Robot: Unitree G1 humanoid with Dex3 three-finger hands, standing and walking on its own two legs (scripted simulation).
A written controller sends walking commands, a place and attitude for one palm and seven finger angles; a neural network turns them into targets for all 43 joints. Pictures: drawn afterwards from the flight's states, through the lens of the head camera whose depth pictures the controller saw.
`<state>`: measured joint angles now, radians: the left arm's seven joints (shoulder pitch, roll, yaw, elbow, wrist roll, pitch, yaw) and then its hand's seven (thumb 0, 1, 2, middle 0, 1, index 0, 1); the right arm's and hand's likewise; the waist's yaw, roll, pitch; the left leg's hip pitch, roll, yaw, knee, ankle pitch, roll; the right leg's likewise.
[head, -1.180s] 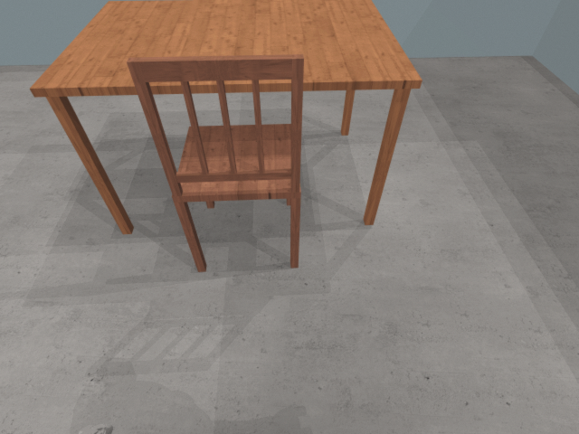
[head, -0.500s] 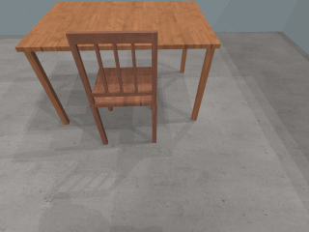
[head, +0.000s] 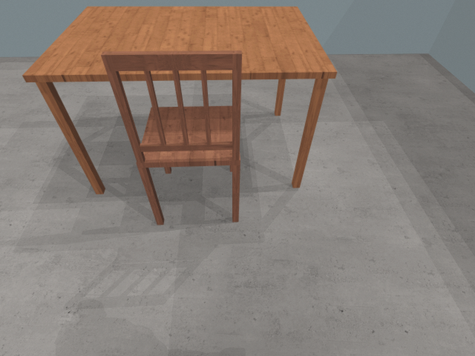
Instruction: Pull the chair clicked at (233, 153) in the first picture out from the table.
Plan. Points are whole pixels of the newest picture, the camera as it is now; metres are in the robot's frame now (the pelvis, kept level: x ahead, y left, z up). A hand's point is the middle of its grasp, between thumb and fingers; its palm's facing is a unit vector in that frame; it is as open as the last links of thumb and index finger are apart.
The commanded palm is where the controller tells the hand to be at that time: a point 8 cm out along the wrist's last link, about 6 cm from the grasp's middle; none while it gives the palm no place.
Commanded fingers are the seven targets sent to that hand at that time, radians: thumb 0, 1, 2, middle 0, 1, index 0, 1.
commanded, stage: look at it before walking up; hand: left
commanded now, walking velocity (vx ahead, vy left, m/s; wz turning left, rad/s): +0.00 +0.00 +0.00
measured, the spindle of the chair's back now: (181, 110) +0.88 +0.24 -0.10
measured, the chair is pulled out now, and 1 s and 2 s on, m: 0.00 0.00 0.00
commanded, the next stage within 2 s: take the last steps up to it in 0.26 s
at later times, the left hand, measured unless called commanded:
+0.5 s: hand out of the picture +0.06 +0.24 -0.17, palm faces +0.00 -0.95 -0.31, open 7.3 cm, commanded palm none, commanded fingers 0.00 0.90 0.90 -0.20 -0.30 -0.20 -0.30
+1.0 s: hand out of the picture +0.16 +0.15 -0.19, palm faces +0.11 -0.98 -0.19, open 7.3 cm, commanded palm none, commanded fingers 0.00 0.90 0.90 -0.20 -0.30 -0.20 -0.30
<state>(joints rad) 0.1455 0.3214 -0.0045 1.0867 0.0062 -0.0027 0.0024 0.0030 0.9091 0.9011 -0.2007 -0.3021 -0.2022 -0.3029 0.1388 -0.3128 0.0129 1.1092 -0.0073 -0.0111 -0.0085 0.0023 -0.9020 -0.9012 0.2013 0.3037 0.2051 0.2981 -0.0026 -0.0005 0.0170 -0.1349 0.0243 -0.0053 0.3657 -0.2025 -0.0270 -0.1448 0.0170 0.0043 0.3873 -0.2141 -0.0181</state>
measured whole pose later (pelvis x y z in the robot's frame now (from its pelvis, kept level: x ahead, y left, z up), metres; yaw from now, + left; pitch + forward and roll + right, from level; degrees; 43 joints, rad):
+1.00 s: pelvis +0.14 -0.03 -0.02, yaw +4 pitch -1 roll -1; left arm 0.26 0.16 0.05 1.04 0.02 -0.07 0.01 0.00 0.91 0.90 -0.20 -0.30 -0.20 -0.30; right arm 0.44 -0.13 -0.04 1.20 -0.01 0.00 -0.01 0.01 -0.90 -0.90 0.20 0.30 0.20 0.30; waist -0.01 0.02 0.06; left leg -0.33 0.08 0.02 1.11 -0.48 0.03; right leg -0.28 -0.04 -0.16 0.63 -0.32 -0.03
